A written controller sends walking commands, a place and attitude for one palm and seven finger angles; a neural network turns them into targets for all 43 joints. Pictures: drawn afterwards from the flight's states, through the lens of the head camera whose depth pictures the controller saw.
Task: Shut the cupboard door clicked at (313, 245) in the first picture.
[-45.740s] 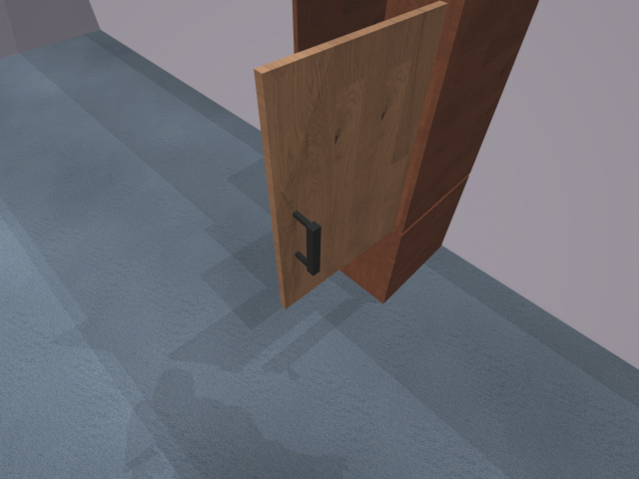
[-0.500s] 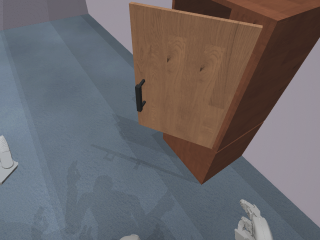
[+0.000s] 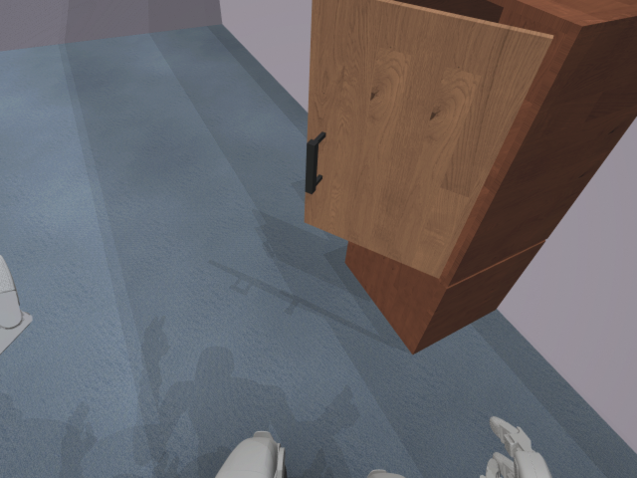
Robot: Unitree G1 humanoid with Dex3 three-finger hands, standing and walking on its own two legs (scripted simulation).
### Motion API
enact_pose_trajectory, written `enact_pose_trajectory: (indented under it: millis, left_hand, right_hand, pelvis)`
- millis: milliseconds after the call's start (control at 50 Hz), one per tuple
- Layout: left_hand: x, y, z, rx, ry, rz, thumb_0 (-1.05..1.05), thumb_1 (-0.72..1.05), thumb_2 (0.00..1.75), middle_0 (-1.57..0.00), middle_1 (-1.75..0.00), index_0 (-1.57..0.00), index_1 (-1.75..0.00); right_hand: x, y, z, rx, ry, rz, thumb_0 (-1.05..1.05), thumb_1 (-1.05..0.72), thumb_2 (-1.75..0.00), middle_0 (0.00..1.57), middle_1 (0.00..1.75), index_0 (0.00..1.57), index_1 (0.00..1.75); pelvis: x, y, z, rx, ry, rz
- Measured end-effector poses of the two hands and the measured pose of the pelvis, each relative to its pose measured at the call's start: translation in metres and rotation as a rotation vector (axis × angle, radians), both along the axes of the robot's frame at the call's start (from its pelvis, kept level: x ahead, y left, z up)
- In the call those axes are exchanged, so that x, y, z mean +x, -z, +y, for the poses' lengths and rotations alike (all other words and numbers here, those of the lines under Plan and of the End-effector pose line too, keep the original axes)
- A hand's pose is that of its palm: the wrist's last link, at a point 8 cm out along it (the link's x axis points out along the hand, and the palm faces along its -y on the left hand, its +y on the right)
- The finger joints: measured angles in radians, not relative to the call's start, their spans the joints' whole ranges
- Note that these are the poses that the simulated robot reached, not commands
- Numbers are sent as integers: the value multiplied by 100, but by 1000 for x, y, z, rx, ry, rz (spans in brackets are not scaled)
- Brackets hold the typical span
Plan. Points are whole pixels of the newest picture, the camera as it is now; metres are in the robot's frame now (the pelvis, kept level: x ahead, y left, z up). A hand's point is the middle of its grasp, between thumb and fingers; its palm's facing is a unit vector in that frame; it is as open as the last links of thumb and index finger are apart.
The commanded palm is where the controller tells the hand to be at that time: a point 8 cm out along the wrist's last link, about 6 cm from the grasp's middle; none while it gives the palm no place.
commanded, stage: stop stepping back and stand still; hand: left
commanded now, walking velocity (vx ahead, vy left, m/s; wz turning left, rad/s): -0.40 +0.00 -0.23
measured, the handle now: (315, 163) +0.79 +0.04 -0.07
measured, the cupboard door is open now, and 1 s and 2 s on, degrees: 34 34 34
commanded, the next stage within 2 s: let the arm hang, fingers relaxed in 1.26 s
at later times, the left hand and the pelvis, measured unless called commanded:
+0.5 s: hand out of the picture +0.10 +0.27 +0.23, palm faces +0.43 -0.82 -0.39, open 7.4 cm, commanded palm +0.06 +0.31 +0.21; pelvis -0.11 +0.02 +0.03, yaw -7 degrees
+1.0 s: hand out of the picture +0.12 +0.27 +0.19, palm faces +0.36 -0.82 -0.45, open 7.4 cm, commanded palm +0.07 +0.30 +0.21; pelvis -0.11 +0.02 +0.02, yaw -8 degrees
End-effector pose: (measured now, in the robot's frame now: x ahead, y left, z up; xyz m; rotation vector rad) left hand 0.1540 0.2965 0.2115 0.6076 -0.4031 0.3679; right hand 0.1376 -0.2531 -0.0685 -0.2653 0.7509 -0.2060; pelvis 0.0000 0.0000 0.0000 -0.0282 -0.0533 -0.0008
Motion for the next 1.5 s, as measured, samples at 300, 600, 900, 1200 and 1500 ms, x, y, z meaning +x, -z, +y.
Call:
enact_pose_trajectory:
  millis: [300, 600, 900, 1200, 1500]
  left_hand:
    - [-66, -15, 21, -144, 1, -41, 1, 89, 90, -20, -30, -21, -30]
    - [-84, -9, 24, -125, 19, 22, 1, 89, 90, -21, -30, -21, -30]
    - [-85, -9, -7, -58, 76, 84, 1, 89, 90, -21, -30, -21, -30]
    - [-56, 6, 8, -119, 98, 136, 2, 89, 90, -21, -30, -21, -30]
    - [-50, 178, 17, -290, 28, 867, 0, 90, 90, -20, -29, -20, -30]
  right_hand:
    - [-61, -29, 67, 101, -60, -100, 1, -90, -90, 20, 30, 20, 30]
    - [-168, -13, 13, -11, 152, 16, 1, -90, -90, 20, 30, 20, 30]
    - [-190, 1, 18, 70, 156, 112, 1, -91, -90, 20, 30, 20, 30]
    - [-109, -33, 41, 55, 91, -68, 1, -91, -90, 20, 30, 20, 30]
    - [-129, 4, 38, 88, 37, 79, 1, -90, -90, 20, 30, 20, 30]
  pelvis:
    - [-79, -22, 20, -42, 46, 23]
    - [-119, -20, 35, 37, 100, 33]
    - [-120, -25, 17, 39, 126, 36]
    - [-104, -29, 32, 25, 146, 58]
    - [-117, -22, 52, 22, 130, 64]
